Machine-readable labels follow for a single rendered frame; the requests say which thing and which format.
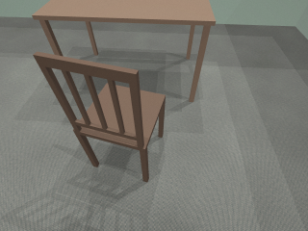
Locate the table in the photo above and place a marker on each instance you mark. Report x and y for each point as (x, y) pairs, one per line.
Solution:
(172, 12)

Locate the chair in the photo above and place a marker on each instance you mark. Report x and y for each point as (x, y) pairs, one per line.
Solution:
(119, 115)

